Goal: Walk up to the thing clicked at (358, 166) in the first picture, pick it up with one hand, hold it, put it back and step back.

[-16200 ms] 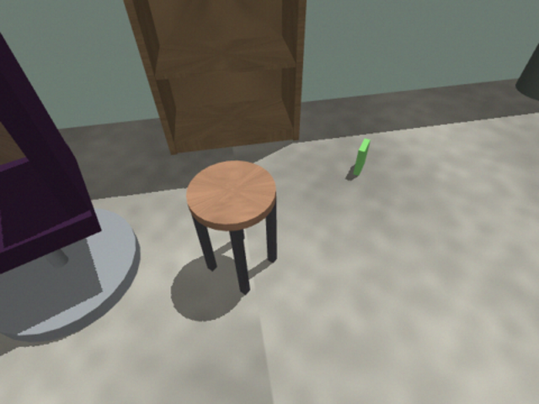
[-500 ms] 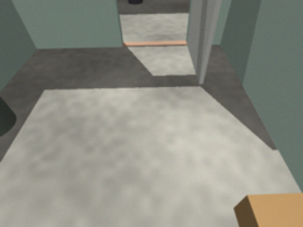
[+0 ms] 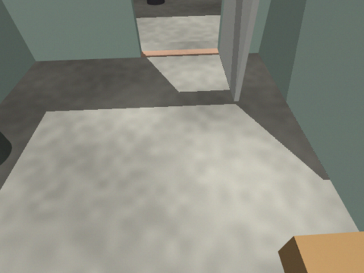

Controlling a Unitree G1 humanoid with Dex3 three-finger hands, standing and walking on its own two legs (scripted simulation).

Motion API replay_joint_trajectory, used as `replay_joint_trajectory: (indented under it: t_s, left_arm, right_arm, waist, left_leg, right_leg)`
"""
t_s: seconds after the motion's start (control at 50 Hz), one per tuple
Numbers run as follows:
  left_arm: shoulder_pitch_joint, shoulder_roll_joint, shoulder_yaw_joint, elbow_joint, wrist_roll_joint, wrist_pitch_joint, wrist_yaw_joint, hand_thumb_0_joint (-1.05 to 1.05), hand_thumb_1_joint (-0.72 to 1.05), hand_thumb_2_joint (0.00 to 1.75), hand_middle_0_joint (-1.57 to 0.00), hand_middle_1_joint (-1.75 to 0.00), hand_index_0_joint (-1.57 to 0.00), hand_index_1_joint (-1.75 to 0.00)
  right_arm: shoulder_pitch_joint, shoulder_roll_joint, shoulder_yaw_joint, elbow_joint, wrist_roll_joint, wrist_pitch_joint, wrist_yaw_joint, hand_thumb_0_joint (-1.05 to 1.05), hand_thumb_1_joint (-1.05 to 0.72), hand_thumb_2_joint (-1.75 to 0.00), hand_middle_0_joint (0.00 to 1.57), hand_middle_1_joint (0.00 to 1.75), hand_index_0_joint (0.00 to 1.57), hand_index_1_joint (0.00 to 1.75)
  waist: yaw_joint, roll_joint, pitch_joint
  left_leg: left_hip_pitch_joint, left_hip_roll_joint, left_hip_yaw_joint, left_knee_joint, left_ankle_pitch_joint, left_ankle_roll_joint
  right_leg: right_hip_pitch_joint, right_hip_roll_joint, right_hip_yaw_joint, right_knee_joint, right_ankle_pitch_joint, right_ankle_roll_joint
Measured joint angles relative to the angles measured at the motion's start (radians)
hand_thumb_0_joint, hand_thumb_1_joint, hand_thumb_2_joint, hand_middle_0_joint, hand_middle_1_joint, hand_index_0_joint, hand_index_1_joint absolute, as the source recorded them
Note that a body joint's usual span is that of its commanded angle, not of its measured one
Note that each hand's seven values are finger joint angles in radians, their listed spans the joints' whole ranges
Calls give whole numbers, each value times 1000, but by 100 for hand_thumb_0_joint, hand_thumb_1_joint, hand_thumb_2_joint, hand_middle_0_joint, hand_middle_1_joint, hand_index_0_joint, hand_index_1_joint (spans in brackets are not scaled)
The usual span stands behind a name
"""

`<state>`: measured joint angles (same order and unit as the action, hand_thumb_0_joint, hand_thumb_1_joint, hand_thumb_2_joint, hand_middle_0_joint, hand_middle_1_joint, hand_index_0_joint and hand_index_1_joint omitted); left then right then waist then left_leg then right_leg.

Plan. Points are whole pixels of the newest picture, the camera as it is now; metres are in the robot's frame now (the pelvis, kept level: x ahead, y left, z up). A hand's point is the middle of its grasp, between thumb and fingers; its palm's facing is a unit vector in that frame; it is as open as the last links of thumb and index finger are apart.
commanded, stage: stand
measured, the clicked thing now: out of the picture -0.63 +0.86 -0.70
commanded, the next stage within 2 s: none
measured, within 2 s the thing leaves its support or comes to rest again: neither
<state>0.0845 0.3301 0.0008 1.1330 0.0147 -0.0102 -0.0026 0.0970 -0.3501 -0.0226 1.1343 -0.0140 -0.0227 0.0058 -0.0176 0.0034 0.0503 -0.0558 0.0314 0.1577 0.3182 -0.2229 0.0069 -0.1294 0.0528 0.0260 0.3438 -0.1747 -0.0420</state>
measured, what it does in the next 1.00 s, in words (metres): stands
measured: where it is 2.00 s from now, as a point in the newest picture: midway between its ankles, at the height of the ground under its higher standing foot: outside the picture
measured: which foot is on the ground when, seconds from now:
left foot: down 0.00-1.00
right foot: down 0.00-1.00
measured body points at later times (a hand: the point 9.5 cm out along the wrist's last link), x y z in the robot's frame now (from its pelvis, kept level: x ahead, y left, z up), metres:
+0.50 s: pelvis -0.01 +0.00 +0.00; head -0.01 -0.01 +0.45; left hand +0.08 +0.30 -0.12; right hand +0.08 -0.30 -0.14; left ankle -0.03 +0.10 -0.75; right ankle +0.01 -0.09 -0.75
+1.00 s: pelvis -0.01 +0.00 +0.00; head -0.01 -0.01 +0.45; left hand +0.06 +0.30 -0.13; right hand +0.08 -0.29 -0.13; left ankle -0.03 +0.10 -0.75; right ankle +0.01 -0.09 -0.75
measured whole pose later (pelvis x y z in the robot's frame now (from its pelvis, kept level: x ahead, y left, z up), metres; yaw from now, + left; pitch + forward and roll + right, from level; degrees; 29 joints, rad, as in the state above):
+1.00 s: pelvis -0.01 +0.00 +0.00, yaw +3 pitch -2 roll +0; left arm 0.10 0.34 -0.01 1.15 0.01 -0.01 0.00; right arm 0.11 -0.34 0.00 1.15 -0.01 -0.02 0.01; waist -0.01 0.01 0.03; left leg -0.06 0.01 0.10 0.27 -0.18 0.01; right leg -0.10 0.03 -0.03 0.28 -0.14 -0.04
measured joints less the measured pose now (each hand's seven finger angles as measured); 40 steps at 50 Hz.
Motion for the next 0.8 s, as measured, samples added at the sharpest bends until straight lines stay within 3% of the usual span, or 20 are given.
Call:
replay_joint_trajectory:
  t_s: [0.18,0.8]
  left_arm:
    - [-27,-1,-4,0,-9,-2,4,0,91,90,-20,-30,-21,-30]
    - [24,5,-11,20,-7,-4,3,0,91,90,-20,-30,-21,-30]
  right_arm:
    - [-7,5,11,17,9,14,-7,0,-91,-90,20,29,20,30]
    - [17,6,21,21,2,10,-1,0,-91,-90,20,29,20,30]
  waist:
    - [-13,4,2]
    - [4,7,-22]
  left_leg:
    - [11,-5,-21,-35,24,-3]
    - [-3,-11,-54,-38,41,0]
  right_leg:
    - [24,-4,-20,-46,21,0]
    - [32,-13,-51,-71,38,1]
